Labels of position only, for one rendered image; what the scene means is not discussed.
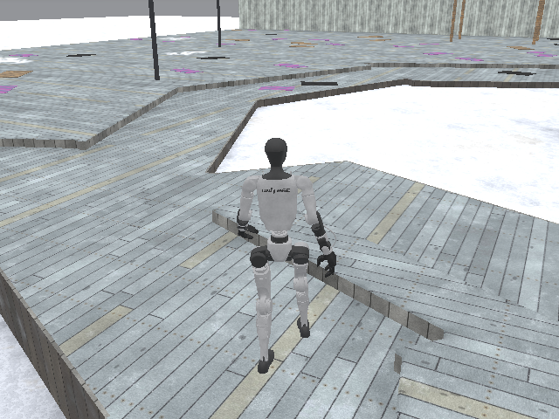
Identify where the robot right foot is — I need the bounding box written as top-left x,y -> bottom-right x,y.
297,317 -> 310,338

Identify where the right robot forearm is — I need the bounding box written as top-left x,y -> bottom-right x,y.
311,211 -> 333,255

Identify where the left robot hand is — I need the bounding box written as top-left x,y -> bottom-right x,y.
238,224 -> 259,239

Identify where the right robot hand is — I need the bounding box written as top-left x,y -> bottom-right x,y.
317,251 -> 336,278

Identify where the right robot upper arm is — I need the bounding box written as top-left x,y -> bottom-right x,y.
295,175 -> 319,225

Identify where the left robot upper arm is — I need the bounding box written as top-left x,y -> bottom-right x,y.
238,175 -> 259,221

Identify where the left robot forearm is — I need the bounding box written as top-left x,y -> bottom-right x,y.
237,209 -> 249,231

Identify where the robot left thigh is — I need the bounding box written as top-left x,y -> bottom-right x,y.
250,245 -> 273,315

